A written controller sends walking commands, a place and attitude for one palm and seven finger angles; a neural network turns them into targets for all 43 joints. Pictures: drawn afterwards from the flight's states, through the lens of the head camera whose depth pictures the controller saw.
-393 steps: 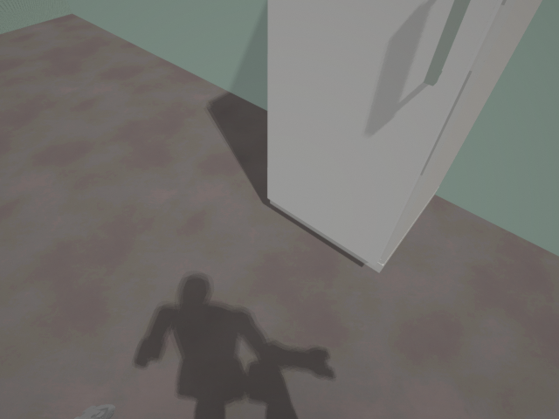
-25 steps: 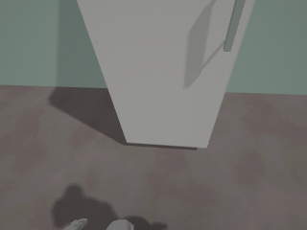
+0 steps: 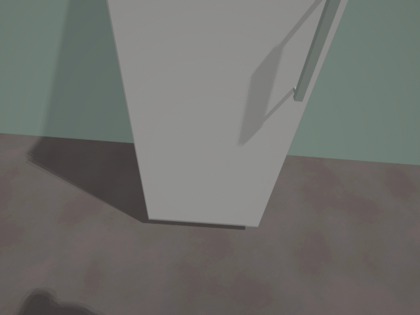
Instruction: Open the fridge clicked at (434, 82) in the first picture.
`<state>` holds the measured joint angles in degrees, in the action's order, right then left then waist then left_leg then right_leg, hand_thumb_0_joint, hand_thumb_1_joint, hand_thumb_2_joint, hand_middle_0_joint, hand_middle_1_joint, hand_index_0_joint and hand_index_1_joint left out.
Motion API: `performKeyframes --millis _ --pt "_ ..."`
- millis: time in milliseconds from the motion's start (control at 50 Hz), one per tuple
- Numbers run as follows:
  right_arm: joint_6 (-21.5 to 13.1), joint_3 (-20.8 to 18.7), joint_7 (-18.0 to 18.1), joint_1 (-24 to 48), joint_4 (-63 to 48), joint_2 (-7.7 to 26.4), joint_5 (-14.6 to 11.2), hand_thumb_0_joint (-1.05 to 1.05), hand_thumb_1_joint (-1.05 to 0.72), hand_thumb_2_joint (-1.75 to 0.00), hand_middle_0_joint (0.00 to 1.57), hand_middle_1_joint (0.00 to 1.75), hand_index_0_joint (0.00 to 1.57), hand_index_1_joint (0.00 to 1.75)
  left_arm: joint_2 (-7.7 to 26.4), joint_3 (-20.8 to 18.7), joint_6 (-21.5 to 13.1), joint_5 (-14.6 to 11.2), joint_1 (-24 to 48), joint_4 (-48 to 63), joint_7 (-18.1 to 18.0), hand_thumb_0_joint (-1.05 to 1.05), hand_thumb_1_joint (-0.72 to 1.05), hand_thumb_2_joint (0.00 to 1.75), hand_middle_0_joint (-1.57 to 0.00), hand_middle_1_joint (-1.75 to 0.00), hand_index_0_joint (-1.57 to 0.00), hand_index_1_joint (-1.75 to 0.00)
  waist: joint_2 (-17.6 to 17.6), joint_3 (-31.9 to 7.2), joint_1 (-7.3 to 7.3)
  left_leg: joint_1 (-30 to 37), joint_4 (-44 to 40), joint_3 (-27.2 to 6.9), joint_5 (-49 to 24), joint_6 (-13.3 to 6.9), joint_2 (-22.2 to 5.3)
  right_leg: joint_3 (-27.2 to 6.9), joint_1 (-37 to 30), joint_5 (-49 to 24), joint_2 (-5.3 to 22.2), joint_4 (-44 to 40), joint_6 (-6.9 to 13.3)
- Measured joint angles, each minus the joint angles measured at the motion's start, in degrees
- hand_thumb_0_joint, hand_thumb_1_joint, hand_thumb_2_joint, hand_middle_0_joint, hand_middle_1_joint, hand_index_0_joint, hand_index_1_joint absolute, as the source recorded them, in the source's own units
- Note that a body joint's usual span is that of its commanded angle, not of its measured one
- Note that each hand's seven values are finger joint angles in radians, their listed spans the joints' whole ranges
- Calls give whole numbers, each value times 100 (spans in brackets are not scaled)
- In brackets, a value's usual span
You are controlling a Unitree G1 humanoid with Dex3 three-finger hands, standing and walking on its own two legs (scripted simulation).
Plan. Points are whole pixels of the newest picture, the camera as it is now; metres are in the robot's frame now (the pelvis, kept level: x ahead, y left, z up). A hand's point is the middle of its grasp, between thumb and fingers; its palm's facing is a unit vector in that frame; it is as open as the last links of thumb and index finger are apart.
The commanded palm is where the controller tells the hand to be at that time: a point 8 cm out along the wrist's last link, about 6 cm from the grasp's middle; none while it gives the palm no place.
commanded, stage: take the last steps up to it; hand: right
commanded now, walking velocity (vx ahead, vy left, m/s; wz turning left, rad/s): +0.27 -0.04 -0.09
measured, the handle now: (312, 48) +0.69 -0.19 +0.24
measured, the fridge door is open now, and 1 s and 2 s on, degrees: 0 0 0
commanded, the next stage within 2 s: come to a stop and stand still in 0.44 s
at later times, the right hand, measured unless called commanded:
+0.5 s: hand out of the picture +0.01 -0.21 -0.18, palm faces +0.17 +0.97 -0.15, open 7.4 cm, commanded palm none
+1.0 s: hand (317, 285) +0.26 -0.25 -0.17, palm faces +0.07 +0.97 -0.23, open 7.4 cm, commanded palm none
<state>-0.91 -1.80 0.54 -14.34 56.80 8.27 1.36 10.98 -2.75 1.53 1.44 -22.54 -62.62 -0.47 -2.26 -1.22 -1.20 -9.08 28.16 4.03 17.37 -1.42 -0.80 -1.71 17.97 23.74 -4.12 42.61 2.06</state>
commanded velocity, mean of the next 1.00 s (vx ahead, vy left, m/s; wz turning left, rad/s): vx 0.03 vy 0.00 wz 0.00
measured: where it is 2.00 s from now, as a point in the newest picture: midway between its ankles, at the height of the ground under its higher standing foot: outside the picture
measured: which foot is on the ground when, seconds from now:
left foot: down 0.00-0.40, up 0.42-0.74, down 0.76-1.00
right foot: up 0.00-0.38, down 0.40-0.80, up 0.82-1.00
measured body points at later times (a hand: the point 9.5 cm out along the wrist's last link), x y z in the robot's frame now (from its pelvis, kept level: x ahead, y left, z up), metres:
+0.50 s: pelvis +0.13 -0.07 -0.01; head +0.15 -0.08 +0.44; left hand +0.26 +0.14 -0.15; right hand +0.00 -0.26 -0.17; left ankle +0.03 +0.06 -0.67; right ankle +0.18 -0.17 -0.74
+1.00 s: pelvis +0.17 -0.07 -0.01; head +0.21 -0.06 +0.44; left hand +0.20 +0.16 -0.17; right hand +0.26 -0.30 -0.15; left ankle +0.25 +0.04 -0.74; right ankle +0.13 -0.18 -0.71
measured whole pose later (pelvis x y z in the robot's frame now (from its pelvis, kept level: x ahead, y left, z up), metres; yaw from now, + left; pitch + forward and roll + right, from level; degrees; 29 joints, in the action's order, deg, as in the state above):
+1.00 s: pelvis +0.17 -0.07 -0.01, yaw -3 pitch -1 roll -1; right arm 1.2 -2.2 2.0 -7.0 55.6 8.3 1.7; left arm 10.1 -3.1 2.7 0.4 -13.6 -60.4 -1.8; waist -1.3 5.2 -0.6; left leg -20.3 32.2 6.4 10.9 -1.8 -3.3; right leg 1.9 17.7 29.4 0.4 47.8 -1.4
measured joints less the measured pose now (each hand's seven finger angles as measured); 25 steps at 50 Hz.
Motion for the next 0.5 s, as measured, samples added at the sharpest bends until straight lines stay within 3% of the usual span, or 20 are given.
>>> performKeyframes --millis 60,140,240,340,400,460,500 --pt "-83 -40 68 -431 185 -46 -26 0 -92 -90 20 30 20 30 53 -79 42 36 28 -7 90 0 91 90 -20 -30 -20 -30 8 -46 65 318 -441 5 -70 -5 -35 162 620 -420 245 1100 -113" --pt "-160 -3 81 -867 504 -115 -37 0 -92 -90 20 30 20 30 106 -132 -13 36 173 100 121 0 91 90 -20 -30 -20 -30 -39 78 59 722 -941 147 -181 38 -67 179 1216 -1112 638 1516 -280" --pt "-250 59 92 -1316 811 -261 -8 0 -91 -90 20 30 20 30 112 -112 -5 8 557 155 159 0 91 90 -20 -30 -20 -30 -19 243 223 1018 -1112 271 -34 150 -167 315 1474 -1387 905 1058 -349" --pt "-214 70 101 -1571 1019 -346 29 0 -91 -90 20 30 20 30 25 -36 -81 -30 1135 282 207 0 92 90 -20 -30 -20 -30 102 418 447 1157 -903 332 345 374 -341 610 1087 -1264 859 -85 -225" --pt "-155 49 98 -1697 1097 -366 7 0 -91 -90 20 30 20 30 -26 34 -290 -8 1423 438 172 0 91 90 -20 -30 -20 -30 173 474 505 921 2 282 884 485 -489 767 447 -1409 731 -967 -93" --pt "-5 48 103 -1450 1130 -286 -61 1 -91 -90 20 30 20 30 -176 93 -467 -28 1664 503 52 0 91 90 -20 -30 -20 -30 336 611 536 -85 2415 -121 1388 272 -514 955 377 -935 658 -529 26" --pt "60 10 87 -1219 1087 -222 -52 1 -91 -90 20 30 20 30 -271 128 -490 -33 1671 513 0 0 91 90 -20 -30 -20 -30 341 564 502 -723 3453 -115 1266 214 -450 1057 128 -857 664 -664 29"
